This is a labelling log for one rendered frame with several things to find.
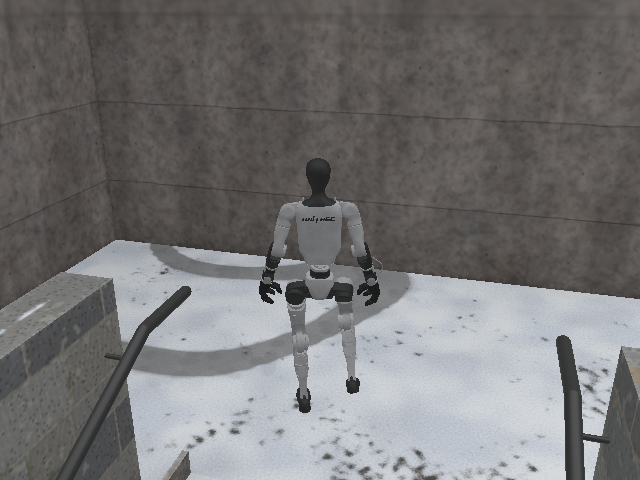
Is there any left robot hand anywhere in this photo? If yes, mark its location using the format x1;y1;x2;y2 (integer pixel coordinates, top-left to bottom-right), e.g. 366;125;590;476
259;281;282;304

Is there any robot left upper arm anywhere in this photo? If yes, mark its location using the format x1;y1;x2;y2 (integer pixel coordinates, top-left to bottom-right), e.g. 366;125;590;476
271;202;298;258

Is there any robot left shin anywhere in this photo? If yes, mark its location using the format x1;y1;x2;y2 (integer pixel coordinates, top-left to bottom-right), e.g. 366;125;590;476
292;335;309;399

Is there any left robot foot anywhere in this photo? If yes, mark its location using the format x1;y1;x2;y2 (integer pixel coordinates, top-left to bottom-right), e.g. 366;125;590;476
296;388;311;413

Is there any robot left forearm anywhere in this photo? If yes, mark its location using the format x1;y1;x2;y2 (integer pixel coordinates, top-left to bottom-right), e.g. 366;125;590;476
261;242;281;284

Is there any robot right forearm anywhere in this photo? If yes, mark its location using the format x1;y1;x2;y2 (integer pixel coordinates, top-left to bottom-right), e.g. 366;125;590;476
357;242;378;286

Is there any robot right upper arm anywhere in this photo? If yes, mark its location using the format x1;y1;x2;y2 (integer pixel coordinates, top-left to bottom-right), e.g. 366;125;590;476
340;201;367;257

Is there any right robot hand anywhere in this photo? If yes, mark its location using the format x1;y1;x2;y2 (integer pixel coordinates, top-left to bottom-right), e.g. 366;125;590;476
357;282;380;306

